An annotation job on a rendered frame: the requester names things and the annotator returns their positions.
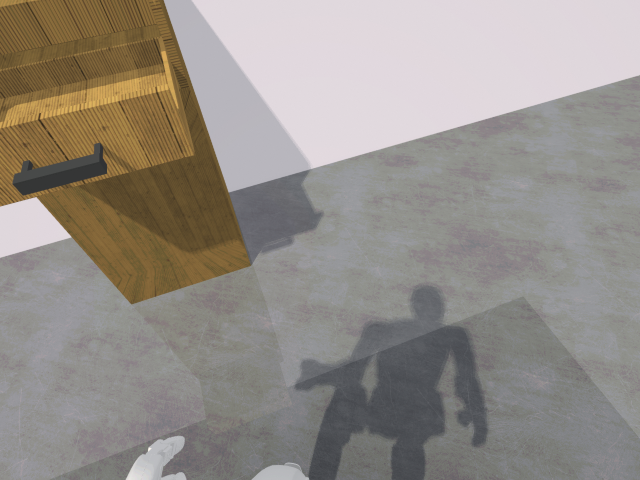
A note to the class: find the drawer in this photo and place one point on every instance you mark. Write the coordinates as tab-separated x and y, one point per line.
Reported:
125	97

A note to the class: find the robot left hand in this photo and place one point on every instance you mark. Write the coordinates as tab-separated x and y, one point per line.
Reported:
150	466

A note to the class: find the handle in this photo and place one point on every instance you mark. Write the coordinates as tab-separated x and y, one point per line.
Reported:
30	180

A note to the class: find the cabinet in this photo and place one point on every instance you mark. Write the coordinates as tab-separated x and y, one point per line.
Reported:
150	231

